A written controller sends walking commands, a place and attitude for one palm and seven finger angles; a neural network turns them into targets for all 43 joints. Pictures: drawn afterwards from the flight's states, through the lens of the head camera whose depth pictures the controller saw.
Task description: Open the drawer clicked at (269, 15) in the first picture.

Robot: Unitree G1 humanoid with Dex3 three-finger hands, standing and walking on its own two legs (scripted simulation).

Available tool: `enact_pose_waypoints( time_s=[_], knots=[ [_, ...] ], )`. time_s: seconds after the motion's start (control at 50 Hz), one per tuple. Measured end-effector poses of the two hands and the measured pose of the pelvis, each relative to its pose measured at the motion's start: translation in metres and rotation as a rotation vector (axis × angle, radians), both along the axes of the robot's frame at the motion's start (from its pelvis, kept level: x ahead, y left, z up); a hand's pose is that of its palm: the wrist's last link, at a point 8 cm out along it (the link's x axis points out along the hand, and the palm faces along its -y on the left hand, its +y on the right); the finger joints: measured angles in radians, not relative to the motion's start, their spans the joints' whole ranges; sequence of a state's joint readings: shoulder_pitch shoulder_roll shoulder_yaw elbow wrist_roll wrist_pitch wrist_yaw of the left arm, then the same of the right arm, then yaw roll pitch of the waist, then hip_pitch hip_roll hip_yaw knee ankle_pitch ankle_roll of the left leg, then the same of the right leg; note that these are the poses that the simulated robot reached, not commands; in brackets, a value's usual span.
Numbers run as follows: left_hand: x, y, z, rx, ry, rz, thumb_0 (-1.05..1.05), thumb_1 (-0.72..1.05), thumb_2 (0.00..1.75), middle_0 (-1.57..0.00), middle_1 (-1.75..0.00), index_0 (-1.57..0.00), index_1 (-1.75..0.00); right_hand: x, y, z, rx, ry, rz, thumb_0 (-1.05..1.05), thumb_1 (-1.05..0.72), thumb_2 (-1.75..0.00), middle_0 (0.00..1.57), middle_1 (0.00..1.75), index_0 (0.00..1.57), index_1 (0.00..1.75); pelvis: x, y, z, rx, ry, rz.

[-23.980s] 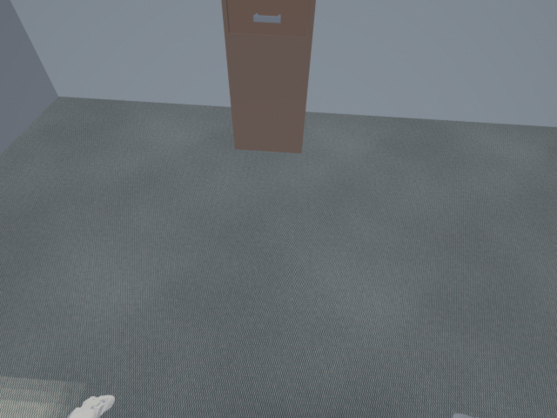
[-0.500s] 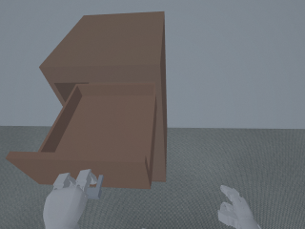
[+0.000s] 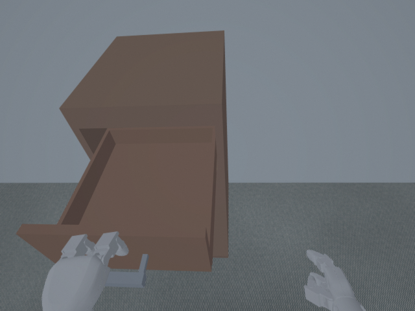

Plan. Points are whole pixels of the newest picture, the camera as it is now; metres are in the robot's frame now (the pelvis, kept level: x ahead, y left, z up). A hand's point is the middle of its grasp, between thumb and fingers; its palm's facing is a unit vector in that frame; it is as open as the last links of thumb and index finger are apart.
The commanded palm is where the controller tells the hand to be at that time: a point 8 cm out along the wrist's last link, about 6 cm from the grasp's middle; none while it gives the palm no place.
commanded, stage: lift the hand off the handle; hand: left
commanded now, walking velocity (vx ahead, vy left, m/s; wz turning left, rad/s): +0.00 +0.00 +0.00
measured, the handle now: (117, 268) +0.19 +0.21 +0.00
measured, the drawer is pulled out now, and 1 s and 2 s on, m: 0.29 0.29 0.29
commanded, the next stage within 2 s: draw the hand back to the body in 0.66 s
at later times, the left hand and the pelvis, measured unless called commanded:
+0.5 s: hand (83, 247) +0.17 +0.21 +0.14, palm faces +0.20 -0.18 -0.96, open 13.7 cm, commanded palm +0.12 +0.20 +0.19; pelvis +0.00 +0.01 +0.02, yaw -1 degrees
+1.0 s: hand (76, 252) +0.16 +0.21 +0.14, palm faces +0.13 -0.12 -0.98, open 13.8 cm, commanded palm +0.12 +0.21 +0.20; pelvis -0.01 +0.00 +0.03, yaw -1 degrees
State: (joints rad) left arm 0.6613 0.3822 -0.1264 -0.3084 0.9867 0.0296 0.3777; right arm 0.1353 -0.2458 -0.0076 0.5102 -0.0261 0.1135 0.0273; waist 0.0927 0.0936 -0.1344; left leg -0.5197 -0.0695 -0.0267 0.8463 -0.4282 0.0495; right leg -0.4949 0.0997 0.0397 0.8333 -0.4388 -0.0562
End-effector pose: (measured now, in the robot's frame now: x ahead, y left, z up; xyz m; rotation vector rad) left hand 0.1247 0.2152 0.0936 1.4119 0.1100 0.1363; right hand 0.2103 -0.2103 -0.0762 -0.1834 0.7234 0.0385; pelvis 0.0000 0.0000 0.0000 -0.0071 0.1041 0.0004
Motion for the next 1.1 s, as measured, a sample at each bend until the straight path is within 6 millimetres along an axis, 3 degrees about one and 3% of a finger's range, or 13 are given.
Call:
enact_pose_waypoints(
  time_s=[0.3,0.5,0.68,0.88,1.1],
  knots=[
    [0.002,0.000,0.039,-0.023,-0.043,-0.002,0.00,-0.49,0.30,-0.39,-1.23,-0.42,-1.23,0.008,0.031,0.012,0.057,-0.031,0.056,0.01,-0.91,-0.90,0.20,0.30,0.20,0.30,0.001,0.010,0.008,-0.008,-0.045,-0.001],
    [0.017,-0.003,0.091,-0.027,-0.182,-0.026,0.00,-0.49,0.30,-0.35,-1.21,-0.34,-1.20,0.008,0.035,0.027,0.095,-0.051,0.050,0.01,-0.91,-0.90,0.20,0.30,0.20,0.30,0.000,0.014,0.018,-0.007,-0.086,-0.009],
    [0.010,-0.006,0.095,-0.042,-0.096,-0.037,0.00,-0.49,0.30,-0.32,-1.20,-0.32,-1.20,0.004,0.031,0.038,0.105,-0.059,0.057,0.01,-0.91,-0.90,0.20,0.30,0.20,0.30,-0.004,0.011,0.025,-0.005,-0.116,-0.022],
    [0.002,-0.014,0.094,-0.017,-0.098,-0.052,0.00,-0.49,0.30,-0.32,-1.20,-0.32,-1.20,-0.004,0.022,0.035,0.068,-0.039,0.069,0.01,-0.91,-0.90,0.20,0.30,0.20,0.30,-0.011,0.004,0.026,-0.008,-0.127,-0.019],
    [0.013,0.007,0.100,0.014,-0.075,0.008,0.00,-0.49,0.30,-0.32,-1.20,-0.32,-1.20,-0.008,0.012,0.033,0.065,-0.022,0.033,0.01,-0.91,-0.90,0.20,0.30,0.20,0.30,-0.009,-0.004,0.031,-0.002,-0.140,-0.010]
  ],
)
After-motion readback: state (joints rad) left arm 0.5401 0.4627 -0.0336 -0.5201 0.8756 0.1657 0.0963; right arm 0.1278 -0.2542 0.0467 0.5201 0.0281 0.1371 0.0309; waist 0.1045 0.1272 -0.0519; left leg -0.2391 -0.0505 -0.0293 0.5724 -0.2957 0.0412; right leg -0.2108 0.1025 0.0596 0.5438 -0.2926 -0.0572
